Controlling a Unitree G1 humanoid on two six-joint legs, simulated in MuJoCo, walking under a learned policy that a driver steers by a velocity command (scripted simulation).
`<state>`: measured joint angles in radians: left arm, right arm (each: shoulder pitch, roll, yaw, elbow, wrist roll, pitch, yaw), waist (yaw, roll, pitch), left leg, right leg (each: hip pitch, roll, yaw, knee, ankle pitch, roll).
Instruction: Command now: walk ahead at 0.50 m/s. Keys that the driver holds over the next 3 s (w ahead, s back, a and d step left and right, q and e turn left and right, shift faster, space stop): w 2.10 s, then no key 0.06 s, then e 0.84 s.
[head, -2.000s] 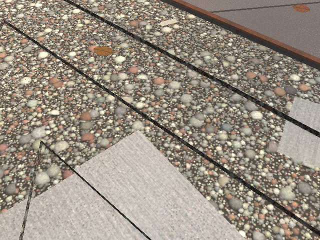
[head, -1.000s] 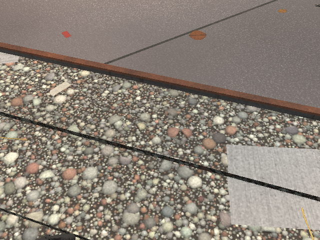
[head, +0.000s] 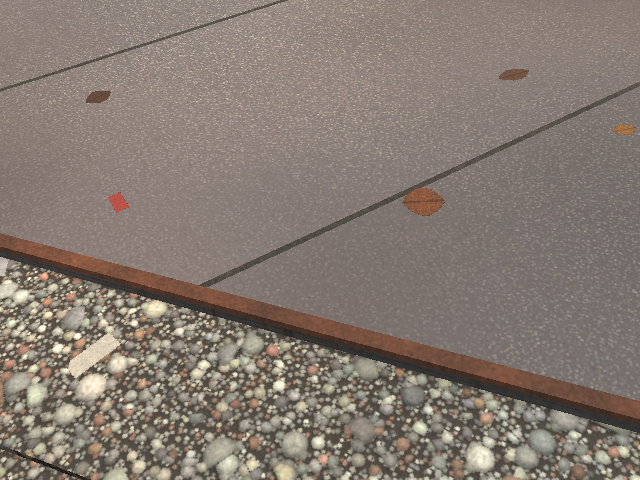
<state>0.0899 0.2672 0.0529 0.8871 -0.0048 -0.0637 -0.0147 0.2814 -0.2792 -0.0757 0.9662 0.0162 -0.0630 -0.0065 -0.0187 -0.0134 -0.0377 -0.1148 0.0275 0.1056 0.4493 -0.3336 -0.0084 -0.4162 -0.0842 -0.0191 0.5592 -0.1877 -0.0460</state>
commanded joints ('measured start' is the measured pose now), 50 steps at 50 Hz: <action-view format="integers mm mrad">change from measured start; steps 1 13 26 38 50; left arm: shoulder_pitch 352 320 343 109 -120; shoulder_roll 301 89 89 38 90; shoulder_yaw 76 1 -2 13 14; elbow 79 113 122 19 -35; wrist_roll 10 14 4 6 -21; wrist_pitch -3 -45 0 -10 -34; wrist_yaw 4 29 44 33 -10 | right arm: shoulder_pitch -21 -275 18 -75 176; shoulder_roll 34 -12 -147 -89 -95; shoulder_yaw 24 7 -46 0 0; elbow -112 -151 -101 -42 37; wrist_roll -25 -7 -8 -19 9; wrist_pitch -21 -5 -25 -46 13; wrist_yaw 4 18 39 14 3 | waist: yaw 91 61 -144 44 -36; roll -384 -56 -91 70 6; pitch -50 42 -178 66 16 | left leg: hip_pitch -637 -691 213 -181 107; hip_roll -88 74 35 185 186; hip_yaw -56 -119 -139 -243 -153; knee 666 434 141 -378 -133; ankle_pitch -210 342 226 120 389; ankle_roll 40 13 214 259 161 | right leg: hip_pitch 582 414 224 -234 35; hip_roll -246 -134 -87 -86 59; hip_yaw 614 145 -24 68 -63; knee -289 -406 182 436 -136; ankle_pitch -226 334 904 65 96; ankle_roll -192 -127 -41 24 -5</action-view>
